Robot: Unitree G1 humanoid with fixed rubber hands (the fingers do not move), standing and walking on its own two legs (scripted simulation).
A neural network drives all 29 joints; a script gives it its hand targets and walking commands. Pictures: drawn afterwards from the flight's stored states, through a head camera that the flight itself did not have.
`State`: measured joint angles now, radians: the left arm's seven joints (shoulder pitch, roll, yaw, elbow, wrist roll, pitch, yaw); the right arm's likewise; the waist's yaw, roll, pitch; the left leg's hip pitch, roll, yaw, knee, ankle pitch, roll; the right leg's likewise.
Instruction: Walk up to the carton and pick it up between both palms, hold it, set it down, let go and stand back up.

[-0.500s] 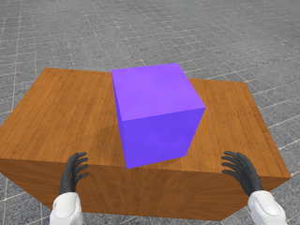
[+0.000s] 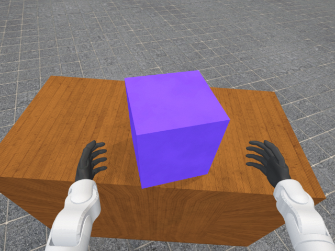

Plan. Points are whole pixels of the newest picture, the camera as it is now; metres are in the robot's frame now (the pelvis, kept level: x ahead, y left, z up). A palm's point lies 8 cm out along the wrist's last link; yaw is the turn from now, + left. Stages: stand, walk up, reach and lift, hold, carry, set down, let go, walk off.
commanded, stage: reach and lift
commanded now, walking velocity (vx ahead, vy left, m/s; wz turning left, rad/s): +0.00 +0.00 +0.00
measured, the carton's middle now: (169, 130) +0.43 -0.01 +0.03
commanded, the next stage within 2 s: none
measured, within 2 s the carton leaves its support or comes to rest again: neither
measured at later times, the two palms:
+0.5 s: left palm (97, 145) +0.31 +0.16 +0.12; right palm (273, 134) +0.34 -0.25 +0.13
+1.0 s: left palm (98, 115) +0.36 +0.16 +0.16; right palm (266, 104) +0.40 -0.23 +0.17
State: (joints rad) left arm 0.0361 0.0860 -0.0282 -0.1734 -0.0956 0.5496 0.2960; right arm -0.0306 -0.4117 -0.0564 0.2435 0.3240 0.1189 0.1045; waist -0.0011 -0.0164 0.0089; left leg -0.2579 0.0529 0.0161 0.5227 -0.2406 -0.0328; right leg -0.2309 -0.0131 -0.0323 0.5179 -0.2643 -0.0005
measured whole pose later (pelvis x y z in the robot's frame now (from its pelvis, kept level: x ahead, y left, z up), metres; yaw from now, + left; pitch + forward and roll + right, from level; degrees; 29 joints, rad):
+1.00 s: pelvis +0.00 +0.00 +0.00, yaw +0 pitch -1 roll +0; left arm -0.53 0.12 0.01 0.00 -0.10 0.85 0.31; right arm -0.70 -0.49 0.04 0.59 0.43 0.36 0.06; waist 0.00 -0.01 0.02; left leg -0.26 0.06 0.02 0.52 -0.24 -0.03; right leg -0.23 -0.01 -0.03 0.51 -0.26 0.00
